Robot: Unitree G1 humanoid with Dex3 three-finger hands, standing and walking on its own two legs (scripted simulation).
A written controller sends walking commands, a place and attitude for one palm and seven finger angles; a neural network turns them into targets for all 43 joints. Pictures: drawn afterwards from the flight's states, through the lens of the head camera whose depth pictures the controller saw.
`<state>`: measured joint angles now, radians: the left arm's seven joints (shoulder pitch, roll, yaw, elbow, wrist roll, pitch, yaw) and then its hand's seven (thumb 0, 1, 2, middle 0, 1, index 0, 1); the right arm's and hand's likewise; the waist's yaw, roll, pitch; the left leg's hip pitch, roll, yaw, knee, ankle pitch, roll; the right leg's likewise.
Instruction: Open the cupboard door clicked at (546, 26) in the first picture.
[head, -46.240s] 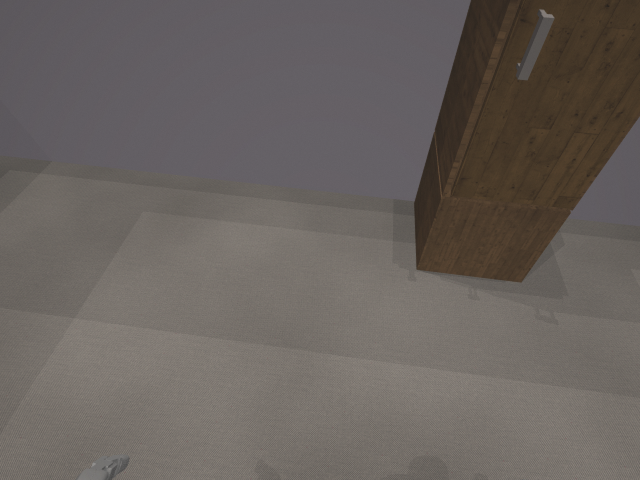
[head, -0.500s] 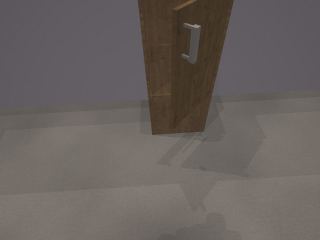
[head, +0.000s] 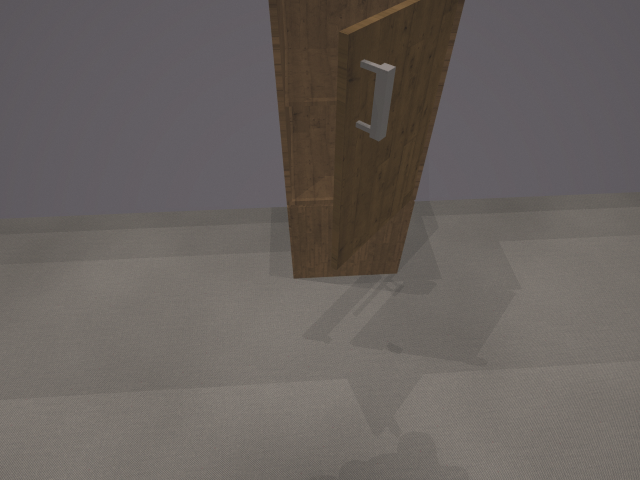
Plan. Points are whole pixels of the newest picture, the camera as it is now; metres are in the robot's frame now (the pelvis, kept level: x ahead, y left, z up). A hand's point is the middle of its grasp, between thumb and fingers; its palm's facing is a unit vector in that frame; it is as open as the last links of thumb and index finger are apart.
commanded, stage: look to check the result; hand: left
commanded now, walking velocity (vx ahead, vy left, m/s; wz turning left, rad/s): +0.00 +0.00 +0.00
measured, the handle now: (372, 100) +0.69 -0.06 +0.13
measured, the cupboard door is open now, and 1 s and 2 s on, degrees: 45 45 45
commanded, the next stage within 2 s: walk to a spot facing it in 0.58 s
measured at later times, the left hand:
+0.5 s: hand out of the picture +0.00 +0.15 -0.17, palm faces +0.06 -0.98 -0.20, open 7.4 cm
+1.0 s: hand out of the picture +0.03 +0.17 -0.19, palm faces -0.01 -0.98 -0.20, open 7.4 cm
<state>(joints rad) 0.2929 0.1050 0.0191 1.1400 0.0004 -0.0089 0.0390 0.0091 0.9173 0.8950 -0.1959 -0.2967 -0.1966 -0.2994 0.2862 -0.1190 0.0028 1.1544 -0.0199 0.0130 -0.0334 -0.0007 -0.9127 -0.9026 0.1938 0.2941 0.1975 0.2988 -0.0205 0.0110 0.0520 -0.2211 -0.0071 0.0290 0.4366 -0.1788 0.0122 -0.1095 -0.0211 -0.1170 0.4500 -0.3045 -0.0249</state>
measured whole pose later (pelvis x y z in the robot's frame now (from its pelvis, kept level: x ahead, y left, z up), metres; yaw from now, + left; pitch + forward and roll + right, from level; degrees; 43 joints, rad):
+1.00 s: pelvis +0.02 -0.01 -0.01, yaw -5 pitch -2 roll -1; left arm 0.29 0.14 0.07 1.09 0.01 0.04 0.03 0.00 0.90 0.89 -0.20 -0.30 -0.20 -0.30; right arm 0.22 -0.17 -0.04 1.09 -0.02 0.05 -0.05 0.00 -0.91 -0.90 0.20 0.29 0.20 0.30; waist -0.01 0.02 0.09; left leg -0.25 0.07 0.08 0.60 -0.31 -0.02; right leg -0.13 0.05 -0.05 0.52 -0.36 -0.05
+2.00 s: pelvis +0.05 -0.02 +0.00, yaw -41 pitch +1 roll -2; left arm 0.17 0.26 0.11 0.91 0.02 0.07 -0.03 0.00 0.91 0.90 -0.19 -0.30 -0.19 -0.30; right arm 0.18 -0.17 -0.01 0.85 -0.03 0.01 -0.04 0.00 -0.91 -0.90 0.20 0.29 0.20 0.30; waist 0.03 -0.04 0.12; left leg -0.22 0.07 0.12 0.50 -0.30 0.02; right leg -0.52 0.00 0.01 1.17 -0.42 0.06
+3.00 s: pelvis +0.20 -0.29 +0.00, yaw -76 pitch +1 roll +0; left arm 0.05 0.21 0.07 0.92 0.03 0.01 -0.05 0.00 0.91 0.90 -0.19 -0.30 -0.19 -0.30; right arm 0.45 -0.18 -0.02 1.02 -0.04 -0.05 -0.02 0.00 -0.92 -0.90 0.20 0.29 0.20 0.30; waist -0.06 0.00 0.09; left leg 0.00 0.08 0.27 0.35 -0.35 -0.04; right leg -0.61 -0.09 -0.07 0.84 -0.17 -0.02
